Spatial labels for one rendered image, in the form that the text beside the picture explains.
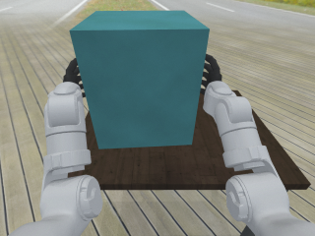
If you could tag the robot right forearm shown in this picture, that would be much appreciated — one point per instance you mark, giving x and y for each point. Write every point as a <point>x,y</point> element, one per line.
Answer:
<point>240,140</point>

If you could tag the robot left hand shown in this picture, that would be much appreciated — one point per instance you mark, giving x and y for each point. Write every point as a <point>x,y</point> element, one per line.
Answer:
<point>72,73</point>

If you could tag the robot left forearm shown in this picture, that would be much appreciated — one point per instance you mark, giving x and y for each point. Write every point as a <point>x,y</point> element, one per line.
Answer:
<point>65,131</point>

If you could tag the left robot upper arm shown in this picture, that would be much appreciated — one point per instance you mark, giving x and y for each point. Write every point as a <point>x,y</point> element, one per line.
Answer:
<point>67,206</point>

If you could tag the right robot upper arm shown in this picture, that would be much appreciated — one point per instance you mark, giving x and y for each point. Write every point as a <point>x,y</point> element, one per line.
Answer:
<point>259,200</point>

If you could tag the robot right hand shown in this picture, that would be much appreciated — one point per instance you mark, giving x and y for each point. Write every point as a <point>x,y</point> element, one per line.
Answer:
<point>213,74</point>

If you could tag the table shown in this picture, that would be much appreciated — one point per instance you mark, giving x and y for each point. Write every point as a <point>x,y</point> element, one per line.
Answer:
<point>199,166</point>

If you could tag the carton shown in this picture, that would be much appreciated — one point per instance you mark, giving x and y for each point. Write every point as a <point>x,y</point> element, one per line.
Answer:
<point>142,73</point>

